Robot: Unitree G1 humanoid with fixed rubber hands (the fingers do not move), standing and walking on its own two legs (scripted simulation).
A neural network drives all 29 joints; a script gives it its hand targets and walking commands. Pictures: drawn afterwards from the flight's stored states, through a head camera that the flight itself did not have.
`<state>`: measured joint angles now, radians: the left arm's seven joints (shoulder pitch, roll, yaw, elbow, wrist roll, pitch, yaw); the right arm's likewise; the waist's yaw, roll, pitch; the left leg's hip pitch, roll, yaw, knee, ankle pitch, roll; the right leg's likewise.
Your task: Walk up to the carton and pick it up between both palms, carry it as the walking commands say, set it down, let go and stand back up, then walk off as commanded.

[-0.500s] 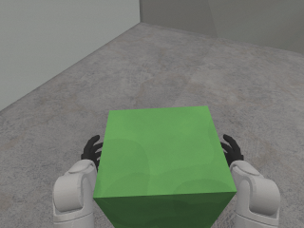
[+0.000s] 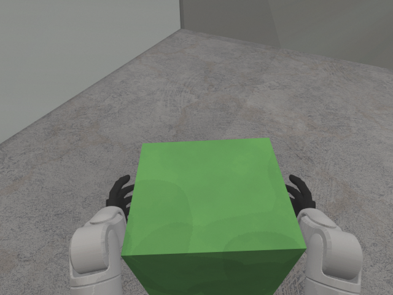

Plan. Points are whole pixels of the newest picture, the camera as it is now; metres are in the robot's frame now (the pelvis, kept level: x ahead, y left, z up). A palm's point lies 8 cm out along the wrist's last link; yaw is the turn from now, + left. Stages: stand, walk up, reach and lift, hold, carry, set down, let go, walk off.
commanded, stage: carry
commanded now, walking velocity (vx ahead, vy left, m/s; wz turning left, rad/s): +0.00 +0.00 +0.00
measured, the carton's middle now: (209, 225) +0.26 -0.01 +0.02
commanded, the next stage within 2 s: hold in 0.10 s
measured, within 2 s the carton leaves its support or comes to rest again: neither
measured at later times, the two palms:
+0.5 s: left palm (128, 200) +0.31 +0.16 +0.04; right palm (286, 198) +0.31 -0.17 +0.04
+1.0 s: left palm (135, 219) +0.31 +0.17 -0.05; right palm (274, 206) +0.34 -0.17 -0.04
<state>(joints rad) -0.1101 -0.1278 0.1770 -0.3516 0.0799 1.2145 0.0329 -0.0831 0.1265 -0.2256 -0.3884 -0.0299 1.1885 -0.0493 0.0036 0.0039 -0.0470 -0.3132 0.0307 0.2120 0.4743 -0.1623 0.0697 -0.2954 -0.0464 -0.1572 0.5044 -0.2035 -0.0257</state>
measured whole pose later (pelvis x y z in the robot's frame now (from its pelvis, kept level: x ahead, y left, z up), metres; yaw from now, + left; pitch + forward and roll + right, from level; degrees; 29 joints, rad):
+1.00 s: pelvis +0.02 -0.04 -0.01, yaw -2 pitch +4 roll +1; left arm -0.29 -0.06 0.34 0.41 0.22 0.42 -0.10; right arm -0.32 0.15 -0.33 0.42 -0.23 0.39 0.04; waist 0.09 -0.03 0.08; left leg -0.46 -0.02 0.02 0.65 -0.26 0.02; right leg -0.44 0.07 -0.04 0.66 -0.29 -0.09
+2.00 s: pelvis -0.02 -0.02 -0.14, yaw -3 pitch +33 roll +0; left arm -0.62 -0.01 0.37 0.54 0.11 0.28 -0.01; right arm -0.66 0.03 -0.37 0.57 -0.12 0.25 0.01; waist 0.08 -0.06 -0.10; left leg -1.46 -0.02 0.05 1.31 -0.43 0.04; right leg -1.45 0.06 -0.05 1.32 -0.45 -0.07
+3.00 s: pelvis -0.06 -0.01 -0.28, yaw -4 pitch +38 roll +0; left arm -1.07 0.16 0.37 0.67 0.04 0.32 0.03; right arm -1.11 -0.11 -0.34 0.70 -0.03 0.29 -0.09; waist 0.09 -0.06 0.12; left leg -1.97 -0.03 0.05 1.81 -0.50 0.04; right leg -1.96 0.08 -0.06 1.81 -0.52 -0.07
